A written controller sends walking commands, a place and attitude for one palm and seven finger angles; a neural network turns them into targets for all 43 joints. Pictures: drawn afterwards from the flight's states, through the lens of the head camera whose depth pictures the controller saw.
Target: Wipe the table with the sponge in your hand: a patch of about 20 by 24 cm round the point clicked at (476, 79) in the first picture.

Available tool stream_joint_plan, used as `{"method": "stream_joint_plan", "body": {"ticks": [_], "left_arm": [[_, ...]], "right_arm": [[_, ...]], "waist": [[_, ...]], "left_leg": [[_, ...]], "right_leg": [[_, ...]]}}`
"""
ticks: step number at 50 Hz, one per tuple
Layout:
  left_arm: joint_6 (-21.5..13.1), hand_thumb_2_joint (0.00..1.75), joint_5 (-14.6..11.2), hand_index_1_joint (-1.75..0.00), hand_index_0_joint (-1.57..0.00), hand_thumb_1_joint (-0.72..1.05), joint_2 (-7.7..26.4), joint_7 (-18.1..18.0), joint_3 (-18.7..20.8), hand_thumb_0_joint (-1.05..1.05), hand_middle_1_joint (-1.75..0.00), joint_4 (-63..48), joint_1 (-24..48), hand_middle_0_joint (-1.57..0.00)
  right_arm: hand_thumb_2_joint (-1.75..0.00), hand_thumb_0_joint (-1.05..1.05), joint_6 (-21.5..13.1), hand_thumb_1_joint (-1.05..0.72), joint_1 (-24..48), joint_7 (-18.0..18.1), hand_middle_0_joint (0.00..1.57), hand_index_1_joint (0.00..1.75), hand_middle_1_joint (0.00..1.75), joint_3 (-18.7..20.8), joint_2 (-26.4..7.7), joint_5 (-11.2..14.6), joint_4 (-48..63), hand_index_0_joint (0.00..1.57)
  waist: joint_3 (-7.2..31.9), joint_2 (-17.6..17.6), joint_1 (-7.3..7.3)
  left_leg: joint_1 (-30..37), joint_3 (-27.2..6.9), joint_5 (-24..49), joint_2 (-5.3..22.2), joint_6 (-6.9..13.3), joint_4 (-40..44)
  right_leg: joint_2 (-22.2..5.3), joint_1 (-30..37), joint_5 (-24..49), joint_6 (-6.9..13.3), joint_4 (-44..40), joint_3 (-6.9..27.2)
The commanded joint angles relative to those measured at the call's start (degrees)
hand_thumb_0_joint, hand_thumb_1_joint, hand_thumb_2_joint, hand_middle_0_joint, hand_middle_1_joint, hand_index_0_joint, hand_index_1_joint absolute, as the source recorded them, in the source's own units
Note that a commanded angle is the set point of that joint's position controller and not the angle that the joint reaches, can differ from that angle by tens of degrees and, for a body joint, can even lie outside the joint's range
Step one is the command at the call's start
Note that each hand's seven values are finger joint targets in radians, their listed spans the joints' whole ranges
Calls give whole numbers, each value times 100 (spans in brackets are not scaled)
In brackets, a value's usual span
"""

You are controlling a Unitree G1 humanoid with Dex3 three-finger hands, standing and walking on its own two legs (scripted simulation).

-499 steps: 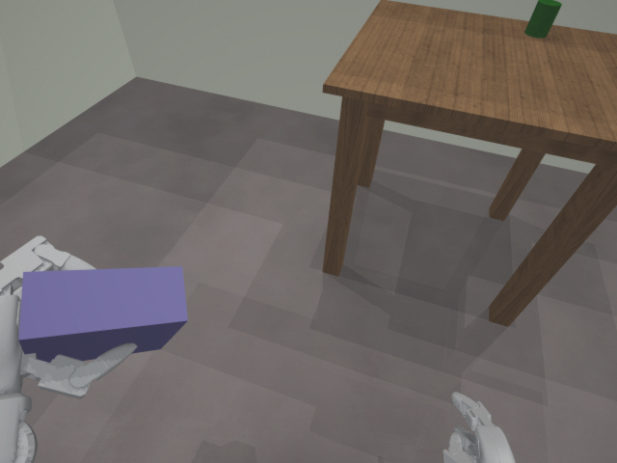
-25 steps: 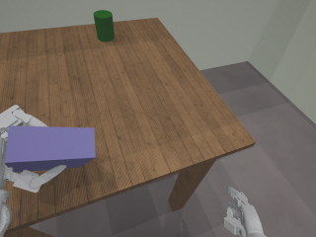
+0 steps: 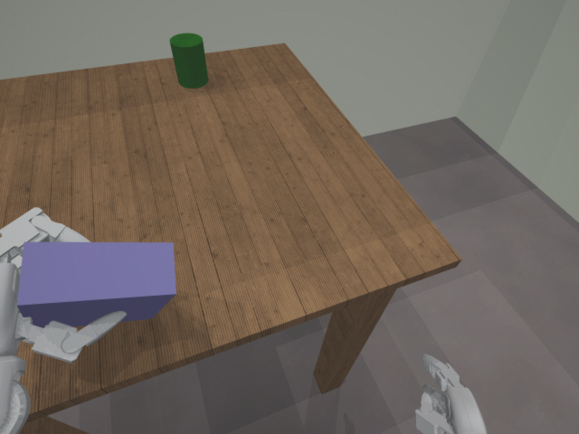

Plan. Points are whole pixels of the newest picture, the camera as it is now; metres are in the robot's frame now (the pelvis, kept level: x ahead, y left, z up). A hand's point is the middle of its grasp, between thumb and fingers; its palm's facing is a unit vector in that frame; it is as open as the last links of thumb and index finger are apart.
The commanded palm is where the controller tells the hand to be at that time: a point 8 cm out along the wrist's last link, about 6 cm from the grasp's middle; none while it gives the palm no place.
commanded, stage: come to a stop and stand still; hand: left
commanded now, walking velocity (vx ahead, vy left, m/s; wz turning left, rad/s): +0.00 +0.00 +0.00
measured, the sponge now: (122, 286) +0.23 +0.21 +0.13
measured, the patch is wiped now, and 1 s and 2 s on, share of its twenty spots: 0.00 0.00 0.00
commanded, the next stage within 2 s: look again from close up in 1.02 s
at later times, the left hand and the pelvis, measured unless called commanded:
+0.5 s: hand (74, 301) +0.21 +0.24 +0.14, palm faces +0.31 -0.88 -0.36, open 9.8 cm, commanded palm +0.16 +0.28 +0.17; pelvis +0.00 +0.00 +0.00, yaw +0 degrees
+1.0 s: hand (53, 284) +0.22 +0.27 +0.15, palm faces +0.38 -0.85 -0.37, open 9.8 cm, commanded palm +0.16 +0.29 +0.17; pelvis +0.00 +0.01 +0.00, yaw +0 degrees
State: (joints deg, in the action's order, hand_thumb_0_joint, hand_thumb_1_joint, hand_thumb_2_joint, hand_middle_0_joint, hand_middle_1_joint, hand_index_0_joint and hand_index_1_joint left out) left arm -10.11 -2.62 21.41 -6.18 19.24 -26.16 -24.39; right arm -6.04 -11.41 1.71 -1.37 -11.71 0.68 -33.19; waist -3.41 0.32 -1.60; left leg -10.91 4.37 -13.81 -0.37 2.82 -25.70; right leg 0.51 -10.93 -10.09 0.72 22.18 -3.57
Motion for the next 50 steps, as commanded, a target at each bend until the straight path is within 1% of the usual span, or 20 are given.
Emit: {"method": "stream_joint_plan", "body": {"ticks": [1, 2, 6, 7, 8, 9, 10, 11, 13, 17, 19, 21, 22, 26, 32, 36, 41, 42, 46, 50], "left_arm": [[-326, 130, -36, -160, -120, 10, 934, -134, 722, 0, -160, -1017, 321, -120], [-345, 130, -63, -160, -120, 10, 747, -106, 545, 0, -160, -963, 317, -120], [-338, 130, -18, -160, -120, 10, 994, -138, 694, 0, -160, -1241, 469, -120], [-956, 130, 936, -160, -120, 10, 5370, -107, 3841, 0, -160, -2736, 6316, -120], [-688, 130, 323, -160, -120, 10, 1846, 155, 1665, 0, -160, 821, 2716, -120], [-690, 130, 81, -160, -120, 10, 1327, 125, 1192, 0, -160, 57, 1322, -120], [-666, 130, -15, -160, -120, 10, 895, 117, 808, 0, -160, 69, 1023, -120], [-720, 130, -122, -160, -120, 10, 415, 153, 344, 0, -160, -297, 699, -120], [-769, 130, -69, -160, -120, 10, 578, 103, 322, 0, -160, -1175, 479, -120], [-676, 130, -35, -160, -120, 10, 795, -27, 584, 0, -160, -1258, -1, -120], [-672, 130, -58, -160, -120, 10, 1060, -69, 924, 0, -160, -1291, 266, -120], [-687, 130, -70, -160, -120, 10, 1436, -141, 1346, 0, -160, -1303, 497, -120], [-700, 130, -91, -160, -120, 10, 1150, -123, 1131, 0, -160, -1182, 609, -120], [-727, 130, -59, -160, -120, 10, 1079, -108, 977, 0, -160, -1274, 997, -120], [-630, 130, 26, -160, -120, 10, 472, -52, 293, 0, -160, -1121, 761, -120], [-537, 130, 55, -160, -120, 10, 736, -98, 575, 0, -160, -1108, 639, -120], [-578, 130, 18, -160, -120, 10, 1105, -120, 960, 0, -160, -1475, 708, -120], [-595, 130, -8, -160, -120, 10, 872, -101, 772, 0, -160, -1462, 676, -120], [-610, 130, -7, -160, -120, 10, 1005, -101, 858, 0, -160, -1717, 603, -120], [-574, 130, -20, -160, -120, 10, 814, -81, 682, 0, -160, -1507, 455, -120]], "right_arm": [[-90, 0, -332, -90, 627, 69, 20, 30, 30, 304, -695, 36, 907, 20], [-90, 0, -299, -90, 537, 67, 20, 30, 30, 289, -692, 3, 886, 20], [-90, 0, -341, -90, 660, 82, 20, 30, 30, 310, -703, 42, 900, 20], [-90, 0, -563, -90, -309, 53, 20, 30, 30, 317, -813, -337, 765, 20], [-90, 0, -543, -90, 261, 42, 20, 30, 30, 107, -199, -127, 460, 20], [-90, 0, -607, -90, 259, 38, 20, 30, 30, 330, -502, -66, 864, 20], [-90, 0, -653, -90, 120, -5, 20, 30, 30, 403, -714, -11, 864, 20], [-90, 0, -687, -90, 406, -70, 20, 30, 30, 403, -635, 70, 850, 20], [-90, 0, -659, -90, 346, -197, 20, 30, 30, 418, -744, 1, 916, 20], [-90, 0, -641, -90, 443, -182, 20, 30, 30, 353, -698, 21, 990, 20], [-90, 0, -620, -90, 452, -88, 20, 30, 30, 372, -729, 11, 1009, 20], [-90, 0, -580, -90, 566, 16, 20, 30, 30, 357, -721, 11, 963, 20], [-90, 0, -552, -90, 505, 49, 20, 30, 30, 337, -680, -9, 959, 20], [-90, 0, -631, -90, 545, 64, 20, 30, 30, 308, -649, 16, 895, 20], [-90, 0, -659, -90, 411, -35, 20, 30, 30, 304, -682, -17, 819, 20], [-90, 0, -587, -90, 528, -38, 20, 30, 30, 316, -703, -3, 850, 20], [-90, 0, -502, -90, 610, 13, 20, 30, 30, 301, -660, -6, 947, 20], [-90, 0, -466, -90, 532, 15, 20, 30, 30, 287, -638, -28, 954, 20], [-90, 0, -532, -90, 608, 6, 20, 30, 30, 295, -640, 1, 990, 20], [-90, 0, -517, -90, 446, -23, 20, 30, 30, 343, -686, -7, 938, 20]], "waist": [[793, -269, 37], [843, -222, 37], [911, -348, 35], [66, 435, -36], [1255, 380, -8], [870, 17, -185], [1192, -375, -52], [1489, -1180, -59], [1464, -1202, -92], [1079, 82, -66], [898, 396, -23], [813, 149, 6], [744, -72, 44], [760, -830, 28], [881, -313, 46], [793, -104, 28], [910, -535, 10], [927, -572, 25], [1018, -698, 4], [999, -360, 12]], "left_leg": [[-30, -704, 368, 506, -195, 638], [-53, -720, 371, 533, -172, 647], [54, -716, 603, 538, -182, 617], [-892, -454, 1106, 652, -68, -214], [35, -615, 1151, 242, -91, 28], [90, -575, 1141, 377, -202, 83], [162, -577, 1022, 319, -213, 246], [462, -512, 1226, 425, -156, 356], [66, -680, 1252, 658, -86, 413], [-566, -794, 334, 683, -68, 573], [-538, -767, 191, 556, -124, 513], [-380, -728, 65, 514, -123, 511], [-489, -818, -11, 529, -111, 586], [-318, -674, 81, 534, -102, 610], [-134, -640, 655, 491, -154, 457], [-200, -636, 613, 455, -190, 517], [-212, -661, 738, 473, -207, 589], [-281, -708, 846, 479, -211, 600], [-105, -639, 1024, 495, -240, 548], [-215, -677, 982, 540, -241, 504]], "right_leg": [[-441, 360, 457, 105, -282, 648], [-446, 397, 424, 99, -290, 578], [-450, 445, 664, 91, -192, 622], [-507, -359, 858, -175, -473, 685], [-761, -106, 949, 334, -129, 828], [-654, 164, 1401, 179, -362, 1231], [-670, 480, 1155, 229, -128, 1135], [-562, 440, 919, 177, 226, 834], [-467, 602, 661, 85, 398, 637], [-384, 685, 283, -3, 312, 437], [-402, 504, 208, 20, 132, 558], [-400, 268, 57, 33, 43, 639], [-423, 310, -14, 54, 66, 566], [-345, 381, 296, 69, 135, 602], [-348, 503, 699, 42, 2, 558], [-294, 496, 679, 28, -45, 565], [-278, 672, 807, 22, 88, 470], [-275, 777, 843, 37, 107, 399], [-235, 743, 966, 11, 203, 375], [-294, 865, 1022, 4, 141, 391]]}}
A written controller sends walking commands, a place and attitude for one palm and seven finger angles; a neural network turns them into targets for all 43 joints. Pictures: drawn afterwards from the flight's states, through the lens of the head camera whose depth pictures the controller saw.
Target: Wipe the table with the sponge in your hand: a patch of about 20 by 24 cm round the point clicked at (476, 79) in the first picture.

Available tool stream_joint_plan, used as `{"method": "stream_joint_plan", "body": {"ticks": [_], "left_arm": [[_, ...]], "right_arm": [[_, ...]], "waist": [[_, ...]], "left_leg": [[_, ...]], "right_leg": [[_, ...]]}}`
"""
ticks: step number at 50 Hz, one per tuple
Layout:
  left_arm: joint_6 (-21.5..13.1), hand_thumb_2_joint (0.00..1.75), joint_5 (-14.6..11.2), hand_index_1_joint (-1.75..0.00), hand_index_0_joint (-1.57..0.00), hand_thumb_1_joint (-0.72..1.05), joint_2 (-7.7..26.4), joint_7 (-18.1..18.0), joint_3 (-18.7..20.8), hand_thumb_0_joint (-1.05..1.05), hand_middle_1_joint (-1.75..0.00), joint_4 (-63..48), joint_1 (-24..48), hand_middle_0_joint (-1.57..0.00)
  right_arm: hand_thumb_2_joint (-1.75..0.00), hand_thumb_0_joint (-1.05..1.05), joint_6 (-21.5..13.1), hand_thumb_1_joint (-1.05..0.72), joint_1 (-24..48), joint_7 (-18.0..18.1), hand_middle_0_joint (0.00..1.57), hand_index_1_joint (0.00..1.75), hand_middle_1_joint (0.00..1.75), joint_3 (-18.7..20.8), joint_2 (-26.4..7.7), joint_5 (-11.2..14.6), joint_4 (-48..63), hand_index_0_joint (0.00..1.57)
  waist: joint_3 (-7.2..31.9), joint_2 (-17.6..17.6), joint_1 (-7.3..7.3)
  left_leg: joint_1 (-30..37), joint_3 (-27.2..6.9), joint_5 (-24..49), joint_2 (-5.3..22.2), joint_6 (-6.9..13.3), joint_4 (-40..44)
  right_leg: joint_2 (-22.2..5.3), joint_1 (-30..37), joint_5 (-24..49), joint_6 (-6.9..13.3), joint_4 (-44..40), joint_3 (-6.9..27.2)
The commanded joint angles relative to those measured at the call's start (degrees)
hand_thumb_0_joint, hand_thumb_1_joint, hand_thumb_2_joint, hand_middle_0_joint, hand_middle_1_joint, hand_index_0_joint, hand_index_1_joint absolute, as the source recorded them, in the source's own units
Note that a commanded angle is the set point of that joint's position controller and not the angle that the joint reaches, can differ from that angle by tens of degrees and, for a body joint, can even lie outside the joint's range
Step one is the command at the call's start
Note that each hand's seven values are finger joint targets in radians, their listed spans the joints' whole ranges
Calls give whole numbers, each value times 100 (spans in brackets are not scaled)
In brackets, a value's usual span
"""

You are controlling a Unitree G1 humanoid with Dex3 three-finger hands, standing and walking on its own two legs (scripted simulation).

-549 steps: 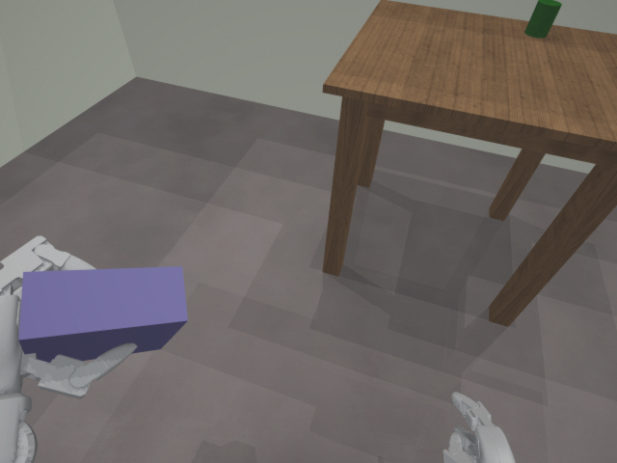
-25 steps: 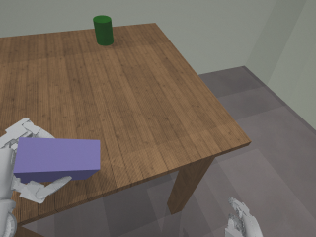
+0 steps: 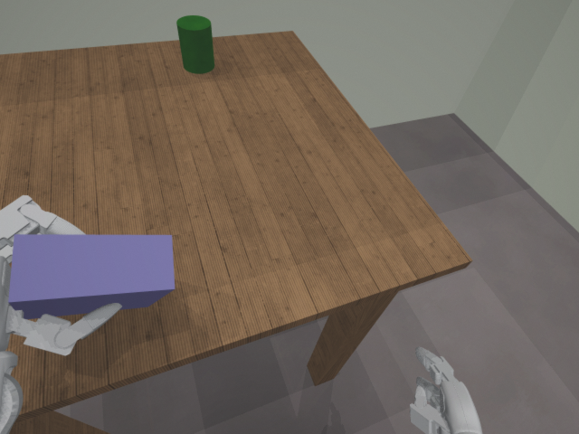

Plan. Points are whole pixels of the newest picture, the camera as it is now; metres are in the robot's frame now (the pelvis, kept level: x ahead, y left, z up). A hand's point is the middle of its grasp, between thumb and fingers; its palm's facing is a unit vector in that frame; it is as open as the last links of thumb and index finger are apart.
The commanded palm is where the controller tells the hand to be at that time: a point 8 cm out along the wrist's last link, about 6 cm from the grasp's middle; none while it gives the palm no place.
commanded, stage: come to a stop and stand still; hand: left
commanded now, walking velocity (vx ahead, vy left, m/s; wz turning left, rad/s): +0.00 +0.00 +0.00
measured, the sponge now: (117, 277) +0.24 +0.21 +0.13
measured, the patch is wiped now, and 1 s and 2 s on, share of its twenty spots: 0.00 0.00 0.00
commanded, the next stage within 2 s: look again from close up in 0.02 s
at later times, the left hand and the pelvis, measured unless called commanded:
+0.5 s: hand (60, 280) +0.22 +0.25 +0.16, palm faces +0.38 -0.85 -0.37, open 9.8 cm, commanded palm +0.16 +0.28 +0.17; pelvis +0.00 +0.00 +0.00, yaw +0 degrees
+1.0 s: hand (23, 304) +0.18 +0.25 +0.19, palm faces +0.52 -0.59 -0.62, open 9.8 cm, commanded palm +0.15 +0.27 +0.21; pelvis -0.03 -0.06 -0.01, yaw +5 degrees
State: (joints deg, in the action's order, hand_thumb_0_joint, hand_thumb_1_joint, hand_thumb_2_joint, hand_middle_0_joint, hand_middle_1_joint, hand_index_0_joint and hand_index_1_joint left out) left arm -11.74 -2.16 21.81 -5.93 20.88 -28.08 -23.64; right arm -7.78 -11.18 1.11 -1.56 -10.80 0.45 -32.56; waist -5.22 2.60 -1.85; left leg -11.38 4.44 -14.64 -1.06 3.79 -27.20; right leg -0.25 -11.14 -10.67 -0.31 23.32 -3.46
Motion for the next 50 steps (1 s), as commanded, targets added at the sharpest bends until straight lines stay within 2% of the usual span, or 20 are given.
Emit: {"method": "stream_joint_plan", "body": {"ticks": [1, 7, 16, 20, 25, 26, 27, 28, 29, 30, 31, 33, 34, 37, 39, 41, 44, 46, 47, 50], "left_arm": [[-385, 130, -44, -160, -120, 10, 754, -126, 541, 0, -160, -1236, 308, -120], [-331, 130, -35, -160, -120, 10, 659, -122, 428, 0, -160, -1050, 415, -120], [-387, 130, -20, -160, -120, 10, 911, -167, 640, 0, -160, -1541, 407, -120], [-365, 130, -55, -160, -120, 10, 768, -145, 561, 0, -160, -1263, 247, -120], [-340, 130, -54, -160, -120, 10, 748, -136, 525, 0, -160, -1229, 335, -120], [-1071, 130, 66, -160, -120, 10, 5156, -217, 1889, 0, -160, -2877, 5320, -120], [87, 130, 724, -160, -120, 10, 2399, 141, 1733, 0, -160, 105, 3485, -120], [190, 130, 454, -160, -120, 10, 1690, 253, 539, 0, -160, -116, 2962, -120], [386, 130, 462, -160, -120, 10, 1933, 283, 1011, 0, -160, -121, 2443, -120], [620, 130, 130, -160, -120, 10, 1229, 523, 490, 0, -160, -456, 2514, -120], [1013, 130, -145, -160, -120, 10, 1138, 686, 663, 0, -160, -121, 1471, -120], [1418, 130, -135, -160, -120, 10, 1305, 908, 427, 0, -160, -893, 1199, -120], [1582, 130, 13, -160, -120, 10, 1235, 962, 191, 0, -160, -1116, 1175, -120], [1757, 130, 577, -160, -120, 10, 1783, 770, 568, 0, -160, -1131, 1052, -120], [1556, 130, 522, -160, -120, 10, 2016, 597, 957, 0, -160, -1019, 1268, -120], [1354, 130, 348, -160, -120, 10, 2648, 354, 1606, 0, -160, -1168, 1882, -120], [994, 130, 444, -160, -120, 10, 2229, 76, 1133, 0, -160, -674, 2446, -120], [1126, 130, 812, -160, -120, 10, 2712, -23, 1136, 0, -160, -335, 3095, -120], [1253, 130, 933, -160, -120, 10, 2447, -2, 726, 0, -160, -124, 3285, -120], [1803, 130, 1214, -160, -120, 10, 2723, 329, 285, 0, -160, 475, 3389, -120]], "right_arm": [[-90, 0, -354, -90, 507, 44, 20, 30, 30, 344, -763, 36, 851, 20], [-90, 0, -258, -90, 440, 57, 20, 30, 30, 345, -765, 17, 806, 20], [-90, 0, -318, -90, 553, 65, 20, 30, 30, 372, -751, 53, 860, 20], [-90, 0, -258, -90, 413, 53, 20, 30, 30, 401, -761, 42, 849, 20], [-90, 0, -223, -90, 410, 66, 20, 30, 30, 414, -788, 46, 833, 20], [-90, 0, -53, -90, -962, 491, 20, 30, 30, -497, -1203, 410, 1489, 20], [-90, 0, -261, -90, 495, 266, 20, 30, 30, 406, -653, -380, 550, 20], [-90, 0, -365, -90, 380, -79, 20, 30, 30, 289, -862, -384, 654, 20], [-90, 0, -269, -90, 128, -134, 20, 30, 30, 497, -1111, -290, 459, 20], [-90, 0, -300, -90, 472, -131, 20, 30, 30, 415, -1047, -279, 621, 20], [-90, 0, -275, -90, 630, -157, 20, 30, 30, 388, -1030, -151, 627, 20], [-90, 0, -229, -90, 722, -185, 20, 30, 30, 341, -1097, -103, 641, 20], [-90, 0, -175, -90, 868, -188, 20, 30, 30, 292, -1094, -64, 760, 20], [-90, 0, 76, -90, 1116, -86, 20, 30, 30, 169, -1056, 5, 958, 20], [-90, 0, 132, -90, 1136, 79, 20, 30, 30, 204, -1056, -14, 924, 20], [-90, 0, 143, -90, 1335, 201, 20, 30, 30, 186, -1059, 76, 907, 20], [-90, 0, 44, -90, 1064, 338, 20, 30, 30, 217, -901, 15, 582, 20], [-90, 0, 31, -90, 1148, 376, 20, 30, 30, 182, -950, 59, 520, 20], [-90, 0, 32, -90, 1156, 402, 20, 30, 30, 171, -897, 6, 530, 20], [-90, 0, 128, -90, 1282, 545, 20, 30, 30, 179, -1019, 64, 546, 20]], "waist": [[1152, -650, 48], [1024, -493, 65], [1104, -899, 41], [1022, -546, 50], [999, -616, 68], [1269, -2194, 493], [1873, -1737, -275], [1576, -1326, 40], [2186, -1378, -167], [2352, -1615, -272], [2299, -1579, -437], [2008, -1195, -531], [1713, -987, -464], [984, -211, -266], [1006, 173, -182], [1210, -166, -245], [1020, -740, -149], [1022, -1343, -79], [1031, -1311, -53], [929, -1024, -60]], "left_leg": [[-66, -634, 1030, 569, -356, 672], [-221, -701, 816, 586, -353, 763], [-148, -686, 997, 564, -382, 745], [-365, -729, 717, 591, -344, 731], [-303, -729, 814, 599, -361, 766], [-950, -1286, 760, 776, -143, 772], [776, -837, 2487, 475, -777, 446], [761, -909, 3898, 349, -946, 292], [1441, -930, 4537, 593, -931, 29], [1644, -830, 4685, 470, -851, -114], [1671, -766, 4648, 527, -844, -105], [1105, -639, 3904, 432, -737, -33], [740, -593, 3200, 346, -630, -14], [-75, -585, 1214, 261, -380, 300], [-159, -647, 352, 222, -288, 346], [-168, -599, -580, 161, -247, 312], [-202, -597, -905, 86, -283, 217], [-264, -514, -1271, -6, -275, 90], [-384, -492, -1183, -43, -272, 7], [-585, -294, -788, -73, -299, -353]], "right_leg": [[-179, 748, 1035, 108, 1, 401], [-204, 793, 902, 99, -65, 360], [-166, 856, 977, 116, 94, 343], [-241, 974, 931, 126, -24, 381], [-226, 918, 987, 121, -21, 383], [287, 1252, -452, -239, 1046, 365], [335, -229, -105, 335, 996, 123], [300, -501, 155, 337, 757, -126], [332, -727, 387, 245, 907, -10], [206, -731, 432, 255, 859, 95], [191, -599, 350, 293, 883, 148], [111, -264, 785, 265, 759, -55], [97, -262, 890, 253, 683, -90], [169, -323, 370, 253, 606, -141], [171, -443, -117, 162, 505, -93], [173, -612, -819, 128, 424, 142], [88, -737, -1059, 127, 305, 176], [27, -879, -1360, 158, 238, 376], [-88, -774, -1458, 167, 141, 425], [-375, -610, -2367, 141, -314, 1082]]}}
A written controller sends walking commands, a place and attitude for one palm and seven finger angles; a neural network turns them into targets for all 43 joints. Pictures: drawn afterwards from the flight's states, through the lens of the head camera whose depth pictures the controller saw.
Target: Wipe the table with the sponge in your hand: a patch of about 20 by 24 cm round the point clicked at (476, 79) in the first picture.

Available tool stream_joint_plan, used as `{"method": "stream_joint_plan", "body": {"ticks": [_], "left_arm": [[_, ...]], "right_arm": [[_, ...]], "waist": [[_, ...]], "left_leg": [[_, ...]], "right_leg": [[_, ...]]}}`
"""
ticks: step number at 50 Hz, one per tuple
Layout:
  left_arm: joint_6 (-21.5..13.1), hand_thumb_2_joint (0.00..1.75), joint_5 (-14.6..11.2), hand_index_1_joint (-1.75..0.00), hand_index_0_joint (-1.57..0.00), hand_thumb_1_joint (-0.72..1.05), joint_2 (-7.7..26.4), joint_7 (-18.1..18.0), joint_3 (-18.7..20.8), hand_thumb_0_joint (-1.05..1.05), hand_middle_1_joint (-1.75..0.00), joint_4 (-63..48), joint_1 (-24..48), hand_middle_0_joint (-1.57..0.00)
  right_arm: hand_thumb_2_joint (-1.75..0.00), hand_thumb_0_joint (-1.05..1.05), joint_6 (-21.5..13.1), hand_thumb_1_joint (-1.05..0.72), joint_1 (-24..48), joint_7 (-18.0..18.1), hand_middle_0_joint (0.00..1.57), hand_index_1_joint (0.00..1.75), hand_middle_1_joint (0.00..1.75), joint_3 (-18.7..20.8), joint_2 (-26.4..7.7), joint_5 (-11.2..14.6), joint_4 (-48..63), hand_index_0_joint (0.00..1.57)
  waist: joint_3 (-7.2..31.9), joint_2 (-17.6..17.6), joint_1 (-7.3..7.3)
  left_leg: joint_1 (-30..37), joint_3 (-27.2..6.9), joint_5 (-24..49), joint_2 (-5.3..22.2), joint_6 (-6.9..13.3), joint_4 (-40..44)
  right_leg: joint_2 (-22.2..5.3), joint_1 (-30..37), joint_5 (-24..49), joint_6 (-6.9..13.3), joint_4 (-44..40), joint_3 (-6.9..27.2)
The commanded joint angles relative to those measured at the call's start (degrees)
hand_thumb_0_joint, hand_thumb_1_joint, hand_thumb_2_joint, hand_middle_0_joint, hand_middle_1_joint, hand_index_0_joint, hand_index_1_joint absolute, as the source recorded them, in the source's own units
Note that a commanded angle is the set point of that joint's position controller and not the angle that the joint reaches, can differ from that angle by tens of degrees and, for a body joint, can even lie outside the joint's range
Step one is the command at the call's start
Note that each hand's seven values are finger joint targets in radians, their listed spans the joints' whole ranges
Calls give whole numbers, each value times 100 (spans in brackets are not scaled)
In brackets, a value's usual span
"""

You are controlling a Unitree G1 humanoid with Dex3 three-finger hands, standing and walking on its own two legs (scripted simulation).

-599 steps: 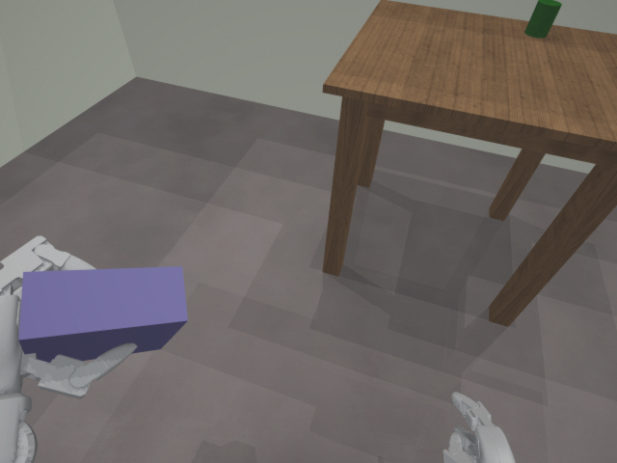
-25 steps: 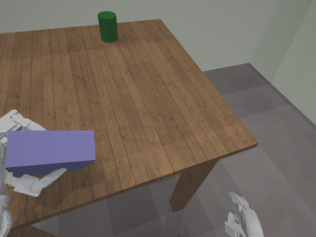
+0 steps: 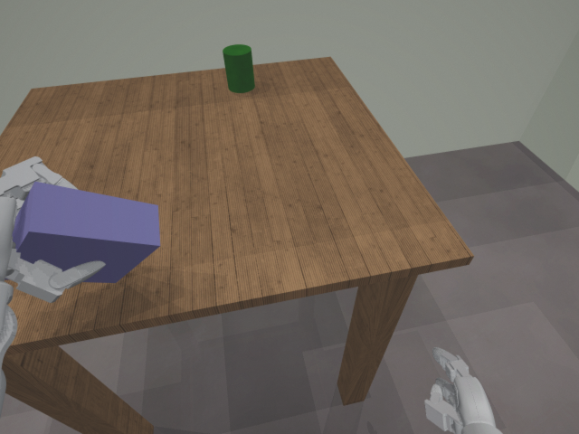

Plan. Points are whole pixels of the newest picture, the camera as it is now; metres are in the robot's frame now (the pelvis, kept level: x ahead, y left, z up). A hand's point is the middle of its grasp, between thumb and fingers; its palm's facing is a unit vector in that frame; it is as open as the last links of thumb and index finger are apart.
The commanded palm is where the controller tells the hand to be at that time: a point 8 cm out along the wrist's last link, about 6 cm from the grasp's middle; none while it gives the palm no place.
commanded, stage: turn the palm down, sponge in hand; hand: left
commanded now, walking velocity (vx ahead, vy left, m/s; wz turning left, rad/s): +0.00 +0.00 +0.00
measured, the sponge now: (101, 242) +0.26 +0.27 +0.16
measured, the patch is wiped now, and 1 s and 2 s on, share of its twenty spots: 0.00 0.00 0.00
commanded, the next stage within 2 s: move the sponge above the wiping area in 1.72 s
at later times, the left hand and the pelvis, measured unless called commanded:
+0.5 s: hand (70, 200) +0.28 +0.30 +0.21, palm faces +0.27 -0.36 -0.89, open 9.8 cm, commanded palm +0.24 +0.30 +0.26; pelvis +0.04 +0.00 +0.00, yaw -3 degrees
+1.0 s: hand (52, 197) +0.28 +0.31 +0.22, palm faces +0.20 -0.22 -0.96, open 9.8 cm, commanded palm +0.22 +0.31 +0.30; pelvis +0.02 +0.04 +0.01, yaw -2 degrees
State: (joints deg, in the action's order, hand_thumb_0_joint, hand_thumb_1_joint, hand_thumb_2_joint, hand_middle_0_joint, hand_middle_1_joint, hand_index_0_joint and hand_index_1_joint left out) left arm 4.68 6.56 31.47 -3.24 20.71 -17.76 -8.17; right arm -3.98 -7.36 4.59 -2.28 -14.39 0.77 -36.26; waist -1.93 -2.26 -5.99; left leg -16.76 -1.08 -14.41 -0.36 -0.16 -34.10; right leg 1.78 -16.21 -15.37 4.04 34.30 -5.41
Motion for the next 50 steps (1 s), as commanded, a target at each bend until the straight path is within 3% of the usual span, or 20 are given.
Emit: {"method": "stream_joint_plan", "body": {"ticks": [1, 4, 6, 10, 11, 12, 14, 16, 17, 18, 21, 23, 26, 30, 31, 33, 36, 41, 46, 50], "left_arm": [[404, 130, 422, -160, -120, 10, 1758, 186, 138, 0, -160, -280, 1929, -120], [549, 130, 573, -160, -120, 10, 1930, 586, -48, 0, -160, -529, 2147, -120], [418, 130, 587, -160, -120, 10, 2306, 684, 355, 0, -160, -757, 2071, -120], [-83, 130, 439, -160, -120, 10, 2684, 574, 1209, 0, -160, -1234, 1238, -120], [-78, 130, 443, -160, -120, 10, 2990, 440, 1575, 0, -160, -1199, 1073, -120], [-84, 130, 426, -160, -120, 10, 2655, 329, 1368, 0, -160, -1443, 1061, -120], [96, 130, 421, -160, -120, 10, 2534, 107, 1432, 0, -160, -1484, 511, -120], [523, 130, 494, -160, -120, 10, 2610, -26, 1500, 0, -160, -1011, 155, -120], [722, 130, 519, -160, -120, 10, 2314, -12, 1123, 0, -160, -1120, 241, -120], [947, 130, 605, -160, -120, 10, 2454, 24, 1173, 0, -160, -1120, 129, -120], [1365, 130, 908, -160, -120, 10, 2575, 279, 983, 0, -160, -1231, 334, -120], [1341, 130, 1058, -160, -120, 10, 2563, 523, 833, 0, -160, -1685, 408, -120], [1130, 130, 1264, -160, -120, 10, 2367, 739, 496, 0, -160, -2498, 823, -120], [924, 130, 1668, -160, -120, 10, 2578, 592, 672, 0, -160, -2943, 663, -120], [1071, 130, 1770, -160, -120, 10, 2730, 486, 912, 0, -160, -2836, 626, -120], [1245, 130, 1980, -160, -120, 10, 2729, 301, 914, 0, -160, -2629, 863, -120], [1854, 130, 2144, -160, -120, 10, 2588, 169, 768, 0, -160, -1844, 1195, -120], [2559, 130, 2374, -160, -120, 10, 2376, 656, 75, 0, -160, -1327, 1500, -120], [2498, 130, 2748, -160, -120, 10, 1921, 1258, -870, 0, -160, -2144, 1951, -120], [2141, 130, 3436, -160, -120, 10, 2768, 1283, -489, 0, -160, -2749, 2524, -120]], "right_arm": [[-90, 0, -247, -90, 1094, 198, 20, 30, 30, 188, -647, 147, 948, 20], [-90, 0, -172, -90, 1175, 266, 20, 30, 30, 237, -669, 135, 1055, 20], [-90, 0, -209, -90, 1421, 264, 20, 30, 30, 181, -582, 211, 1179, 20], [-90, 0, -112, -90, 1088, 227, 20, 30, 30, 318, -500, 80, 1157, 20], [-90, 0, -162, -90, 1223, 187, 20, 30, 30, 276, -490, 148, 1180, 20], [-90, 0, -108, -90, 1111, 150, 20, 30, 30, 331, -469, 112, 1189, 20], [-90, 0, -12, -90, 872, 103, 20, 30, 30, 405, -537, 129, 1194, 20], [-90, 0, 79, -90, 982, 62, 20, 30, 30, 418, -671, 214, 1147, 20], [-90, 0, 175, -90, 790, 67, 20, 30, 30, 445, -754, 178, 1176, 20], [-90, 0, 251, -90, 688, 81, 20, 30, 30, 483, -828, 197, 1154, 20], [-90, 0, 250, -90, 1057, 143, 20, 30, 30, 366, -866, 336, 1303, 20], [-90, 0, 224, -90, 829, 229, 20, 30, 30, 362, -841, 276, 1437, 20], [-90, 0, 42, -90, 1317, 262, 20, 30, 30, 233, -646, 378, 1577, 20], [-90, 0, 13, -90, 866, 292, 20, 30, 30, 300, -634, 194, 1455, 20], [-90, 0, -42, -90, 1195, 240, 20, 30, 30, 221, -594, 265, 1446, 20], [-90, 0, 72, -90, 929, 192, 20, 30, 30, 227, -572, 176, 1311, 20], [-90, 0, 195, -90, 1439, 60, 20, 30, 30, 132, -590, 303, 1152, 20], [-90, 0, 375, -90, 1938, 68, 20, 30, 30, -6, -635, 414, 1225, 20], [-90, 0, 272, -90, 2340, 93, 20, 30, 30, -134, -464, 481, 1476, 20], [-90, 0, 274, -90, 2036, 151, 20, 30, 30, -63, -556, 240, 1311, 20]], "waist": [[418, -428, 380], [577, 68, 316], [673, 239, 154], [1112, 481, -63], [1132, 182, -200], [1268, 56, -156], [1355, -187, -157], [1186, -38, -203], [1130, 108, -82], [1204, 133, -69], [1105, 155, -55], [1439, 384, 27], [1653, -92, 32], [1898, -295, -41], [1790, -544, -160], [1800, -538, -141], [1261, -779, -268], [1123, -278, -246], [1330, -305, -130], [1829, -676, -233]], "left_leg": [[-95, 302, -750, -155, 74, 230], [-252, 206, -484, -60, 56, 58], [-292, 185, -372, -38, 34, -79], [-536, -15, -191, 47, -32, -297], [-549, -7, -121, 21, -49, -294], [-642, -42, -12, 52, -85, -345], [-512, -13, 269, 80, -71, -295], [-500, -1, 475, 40, -48, -251], [-540, -5, 601, 137, -46, -222], [-384, 40, 758, 139, 4, -115], [-27, 185, 1189, 80, 155, 117], [236, 196, 1518, 92, 248, 95], [768, 202, 1668, 15, 295, 142], [1065, 60, 2282, 123, 254, 306], [1048, 27, 2248, 87, 205, 355], [958, -45, 2624, 194, 125, 489], [753, -107, 2352, 182, -37, 746], [649, -143, 1622, 174, 12, 1078], [898, -318, 828, 172, 157, 1319], [997, -530, 903, 181, 194, 1462]], "right_leg": [[-593, -190, -2165, -268, -1515, 1453], [-813, 86, -2523, -350, -1587, 1782], [-870, 209, -2717, -329, -1593, 2012], [-1066, 604, -1823, -467, -1334, 2127], [-1034, 668, -1798, -364, -1310, 2262], [-1136, 795, -1206, -392, -1142, 2220], [-1081, 851, -95, -399, -882, 2056], [-989, 802, 532, -386, -777, 2117], [-1046, 821, 1195, -470, -633, 1913], [-897, 795, 1545, -480, -508, 1694], [-522, 564, 1608, -402, -402, 1152], [-515, 697, 2134, -473, -332, 909], [-370, 530, 1956, -390, -374, 887], [-359, 604, 2091, -345, -389, 627], [-262, 594, 1935, -235, -429, 762], [-324, 726, 1952, -254, -474, 572], [-216, 728, 1541, -102, -649, 677], [-206, 767, 1074, -135, -864, 592], [-152, 669, 562, -163, -938, 606], [-175, 1009, 587, -114, -793, 709]]}}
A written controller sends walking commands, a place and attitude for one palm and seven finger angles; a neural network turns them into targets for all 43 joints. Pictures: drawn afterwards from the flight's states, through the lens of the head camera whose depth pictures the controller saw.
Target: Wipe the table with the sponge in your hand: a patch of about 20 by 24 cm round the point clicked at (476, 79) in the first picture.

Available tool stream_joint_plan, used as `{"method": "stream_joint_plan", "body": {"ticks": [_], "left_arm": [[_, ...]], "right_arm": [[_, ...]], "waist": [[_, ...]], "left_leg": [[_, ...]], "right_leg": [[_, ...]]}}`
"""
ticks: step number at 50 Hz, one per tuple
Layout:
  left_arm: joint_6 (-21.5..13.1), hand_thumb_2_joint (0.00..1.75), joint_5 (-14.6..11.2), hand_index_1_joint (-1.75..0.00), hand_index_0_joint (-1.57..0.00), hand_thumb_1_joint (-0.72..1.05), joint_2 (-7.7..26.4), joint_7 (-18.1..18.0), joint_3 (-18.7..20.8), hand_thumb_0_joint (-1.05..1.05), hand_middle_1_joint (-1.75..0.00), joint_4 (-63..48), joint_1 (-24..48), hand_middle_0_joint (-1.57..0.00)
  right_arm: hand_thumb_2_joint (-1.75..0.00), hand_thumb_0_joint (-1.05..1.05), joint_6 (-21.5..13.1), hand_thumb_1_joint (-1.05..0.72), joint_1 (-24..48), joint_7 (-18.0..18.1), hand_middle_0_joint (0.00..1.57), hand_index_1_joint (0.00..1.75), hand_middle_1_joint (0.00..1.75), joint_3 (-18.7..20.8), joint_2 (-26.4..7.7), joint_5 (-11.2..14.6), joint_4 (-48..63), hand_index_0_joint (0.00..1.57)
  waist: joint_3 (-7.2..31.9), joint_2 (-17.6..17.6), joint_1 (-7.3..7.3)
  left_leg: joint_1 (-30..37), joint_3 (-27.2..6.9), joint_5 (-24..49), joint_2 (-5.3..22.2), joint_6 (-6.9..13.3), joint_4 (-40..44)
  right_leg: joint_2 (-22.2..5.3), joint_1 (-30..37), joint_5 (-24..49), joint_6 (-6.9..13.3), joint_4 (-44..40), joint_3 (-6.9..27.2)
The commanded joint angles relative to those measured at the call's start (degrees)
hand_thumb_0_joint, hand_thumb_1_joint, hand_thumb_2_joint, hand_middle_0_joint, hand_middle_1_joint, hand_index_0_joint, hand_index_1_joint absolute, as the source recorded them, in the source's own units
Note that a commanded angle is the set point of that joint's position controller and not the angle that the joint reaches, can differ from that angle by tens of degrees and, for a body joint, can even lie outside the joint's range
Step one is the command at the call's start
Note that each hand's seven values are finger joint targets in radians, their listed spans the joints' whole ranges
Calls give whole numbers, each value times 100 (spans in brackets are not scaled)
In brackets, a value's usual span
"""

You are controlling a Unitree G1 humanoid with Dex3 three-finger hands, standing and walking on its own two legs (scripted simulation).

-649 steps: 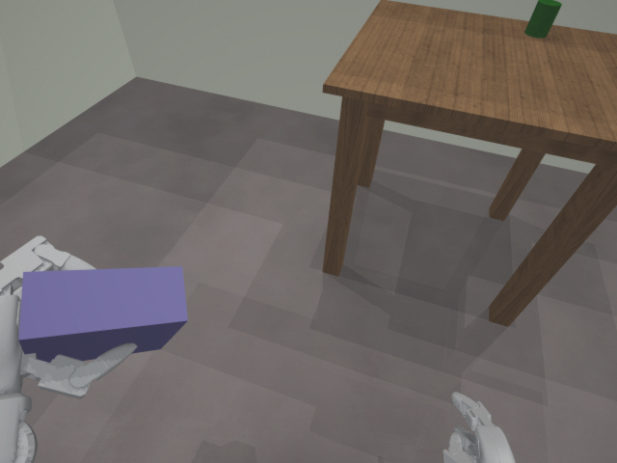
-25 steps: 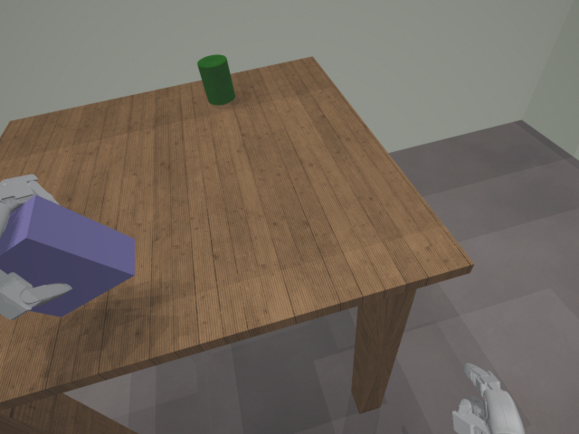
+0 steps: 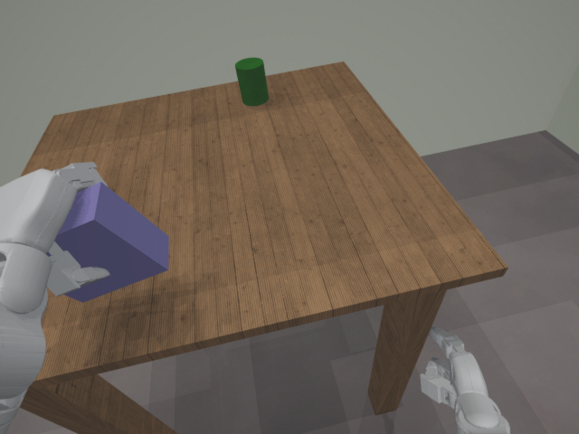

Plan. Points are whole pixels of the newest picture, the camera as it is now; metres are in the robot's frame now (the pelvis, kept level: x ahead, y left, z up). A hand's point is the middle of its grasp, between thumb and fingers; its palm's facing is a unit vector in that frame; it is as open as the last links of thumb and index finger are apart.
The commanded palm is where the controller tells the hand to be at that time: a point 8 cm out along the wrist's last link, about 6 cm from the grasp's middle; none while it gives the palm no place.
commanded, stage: turn the palm down, sponge in hand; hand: left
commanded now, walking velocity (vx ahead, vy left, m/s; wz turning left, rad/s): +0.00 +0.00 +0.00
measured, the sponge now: (103, 255) +0.25 +0.28 +0.16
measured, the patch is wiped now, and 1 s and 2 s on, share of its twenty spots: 0.00 0.00 0.00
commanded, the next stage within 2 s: move the sponge above the wiping area in 0.72 s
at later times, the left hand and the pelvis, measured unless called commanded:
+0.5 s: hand (122, 267) +0.22 +0.22 +0.18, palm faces +0.13 -0.10 -0.99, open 9.7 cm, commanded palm +0.18 +0.25 +0.30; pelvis -0.02 -0.03 +0.00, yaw -1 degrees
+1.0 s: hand (130, 249) +0.24 +0.23 +0.18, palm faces +0.13 -0.04 -0.99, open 9.7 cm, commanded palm +0.19 +0.25 +0.29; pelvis -0.01 -0.04 +0.00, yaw -2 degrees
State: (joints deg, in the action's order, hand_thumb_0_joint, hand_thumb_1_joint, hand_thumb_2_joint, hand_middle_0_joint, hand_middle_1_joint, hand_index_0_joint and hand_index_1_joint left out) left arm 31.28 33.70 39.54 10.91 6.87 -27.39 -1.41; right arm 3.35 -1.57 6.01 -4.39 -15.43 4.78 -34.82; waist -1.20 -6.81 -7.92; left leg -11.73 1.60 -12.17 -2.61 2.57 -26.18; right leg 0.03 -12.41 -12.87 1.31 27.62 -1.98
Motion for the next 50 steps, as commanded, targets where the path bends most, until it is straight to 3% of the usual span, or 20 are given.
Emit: {"method": "stream_joint_plan", "body": {"ticks": [1, 4, 6, 7, 11, 14, 16, 18, 22, 25, 26, 27, 31, 34, 37, 40, 41, 45, 46, 50], "left_arm": [[-483, 130, 859, -160, -120, 10, 2266, -228, 1248, 0, -160, -1885, 2048, -120], [-605, 130, 946, -160, -120, 10, 2365, -549, 1531, 0, -160, -1258, 2085, -120], [-418, 130, 829, -160, -120, 10, 2326, -704, 1675, 0, -160, -761, 2156, -120], [-354, 130, 685, -160, -120, 10, 1956, -727, 1364, 0, -160, -579, 2258, -120], [-107, 130, 574, -160, -120, 10, 1416, -437, 972, 0, -160, 257, 1539, -120], [-173, 130, 572, -160, -120, 10, 952, -201, 358, 0, -160, -16, 1277, -120], [-209, 130, 662, -160, -120, 10, 717, -194, 156, 0, -160, -292, 1332, -120], [-372, 130, 759, -160, -120, 10, 1006, -253, 240, 0, -160, -773, 1502, -120], [-555, 130, 1259, -160, -120, 10, 2176, -575, 972, 0, -160, -1667, 2577, -120], [-671, 130, 1473, -160, -120, 10, 2406, -757, 1245, 0, -160, -1143, 2620, -120], [-600, 130, 1454, -160, -120, 10, 2582, -828, 1471, 0, -160, -1006, 2703, -120], [-596, 130, 1337, -160, -120, 10, 2176, -875, 1154, 0, -160, -698, 2800, -120], [-390, 130, 831, -160, -120, 10, 1649, -734, 1063, 0, -160, 342, 2138, -120], [-351, 130, 655, -160, -120, 10, 1232, -384, 738, 0, -160, 498, 1364, -120], [-313, 130, 564, -160, -120, 10, 794, -190, 334, 0, -160, 350, 967, -120], [-425, 130, 671, -160, -120, 10, 1094, -199, 452, 0, -160, -280, 1124, -120], [-455, 130, 789, -160, -120, 10, 1351, -258, 621, 0, -160, -684, 1406, -120], [-684, 130, 1325, -160, -120, 10, 2364, -550, 1226, 0, -160, -886, 2352, -120], [-686, 130, 1421, -160, -120, 10, 2711, -665, 1515, 0, -160, -1122, 2545, -120], [-710, 130, 1256, -160, -120, 10, 2192, -927, 1347, 0, -160, -531, 2292, -120]], "right_arm": [[-90, 0, -520, -90, 1888, -3, 20, 30, 30, 67, -388, -118, 1210, 20], [-90, 0, -454, -90, 1495, -21, 20, 30, 30, 134, -409, -232, 913, 20], [-90, 0, -478, -90, 1842, -77, 20, 30, 30, 112, -371, -130, 812, 20], [-90, 0, -413, -90, 1610, -87, 20, 30, 30, 160, -437, -164, 745, 20], [-90, 0, -356, -90, 1842, -141, 20, 30, 30, 104, -437, -8, 806, 20], [-90, 0, -330, -90, 1603, -143, 20, 30, 30, 146, -492, 12, 954, 20], [-90, 0, -465, -90, 1956, -163, 20, 30, 30, 64, -342, 85, 1091, 20], [-90, 0, -533, -90, 1736, -109, 20, 30, 30, 137, -417, -5, 1088, 20], [-90, 0, -683, -90, 1995, -9, 20, 30, 30, 163, -407, -240, 1068, 20], [-90, 0, -596, -90, 1786, -52, 20, 30, 30, 169, -391, -304, 818, 20], [-90, 0, -641, -90, 1973, -76, 20, 30, 30, 152, -382, -249, 848, 20], [-90, 0, -603, -90, 1787, -95, 20, 30, 30, 183, -376, -273, 751, 20], [-90, 0, -505, -90, 1906, -179, 20, 30, 30, 217, -420, -105, 697, 20], [-90, 0, -398, -90, 1638, -203, 20, 30, 30, 254, -510, -91, 798, 20], [-90, 0, -420, -90, 1723, -232, 20, 30, 30, 236, -517, -23, 977, 20], [-90, 0, -454, -90, 1753, -182, 20, 30, 30, 263, -499, -46, 1059, 20], [-90, 0, -544, -90, 2054, -173, 20, 30, 30, 211, -435, -34, 1153, 20], [-90, 0, -587, -90, 1761, -61, 20, 30, 30, 287, -491, -265, 978, 20], [-90, 0, -648, -90, 1925, -64, 20, 30, 30, 252, -467, -249, 997, 20], [-90, 0, -600, -90, 1597, -154, 20, 30, 30, 334, -419, -239, 751, 20]], "waist": [[1723, -342, -159], [1682, -201, -208], [1365, -32, -303], [1303, 72, -204], [682, 448, -137], [734, 520, 33], [791, 571, 47], [1166, 438, 54], [1886, -243, -153], [1563, -247, -183], [1463, -234, -280], [1322, -30, -160], [793, 464, -164], [793, 968, -39], [760, 971, 61], [1025, 820, 59], [1187, 683, 9], [1642, 68, -110], [1781, -199, -234], [1596, -187, -209]], "left_leg": [[326, -834, 476, 384, -68, 723], [367, -810, 857, 372, -172, 668], [253, -777, 777, 323, -228, 630], [234, -636, 810, 371, -241, 597], [49, -552, 381, 321, -245, 614], [-19, -465, 7, 341, -177, 605], [17, -460, -283, 287, -150, 535], [118, -436, -212, 235, -100, 433], [269, -429, 262, 97, -106, 146], [365, -531, 592, 74, -164, 219], [337, -574, 519, 72, -171, 200], [277, -510, 603, 137, -181, 179], [128, -461, 532, 184, -221, 186], [-99, -320, 503, 252, -192, 74], [-195, -261, 334, 272, -162, -82], [-115, -274, 301, 210, -120, -164], [-18, -300, 301, 188, -124, -206], [220, -377, 776, 85, -132, -156], [316, -452, 842, 62, -140, -112], [412, -404, 1270, 142, -195, 91]], "right_leg": [[144, 828, 279, 265, -61, 640], [-11, 832, 312, 318, -193, 568], [69, 724, 157, 419, -341, 851], [-74, 705, 257, 349, -410, 621], [-25, 279, -34, 275, -618, 690], [-154, 239, -130, 123, -631, 481], [-123, 154, -560, 164, -679, 732], [-213, 332, -655, 134, -633, 741], [-255, 773, -854, 323, -492, 1230], [-177, 572, -593, 411, -598, 1344], [-92, 549, -761, 520, -676, 1642], [-178, 557, -551, 461, -667, 1449], [-169, 386, -358, 373, -868, 1546], [-359, 460, -111, 141, -819, 1315], [-429, 309, -488, 94, -913, 1362], [-462, 367, -592, 70, -794, 1426], [-407, 357, -847, 145, -814, 1656], [-396, 617, -297, 286, -550, 1637], [-278, 688, -239, 410, -503, 1757], [-234, 817, 736, 407, -423, 1388]]}}
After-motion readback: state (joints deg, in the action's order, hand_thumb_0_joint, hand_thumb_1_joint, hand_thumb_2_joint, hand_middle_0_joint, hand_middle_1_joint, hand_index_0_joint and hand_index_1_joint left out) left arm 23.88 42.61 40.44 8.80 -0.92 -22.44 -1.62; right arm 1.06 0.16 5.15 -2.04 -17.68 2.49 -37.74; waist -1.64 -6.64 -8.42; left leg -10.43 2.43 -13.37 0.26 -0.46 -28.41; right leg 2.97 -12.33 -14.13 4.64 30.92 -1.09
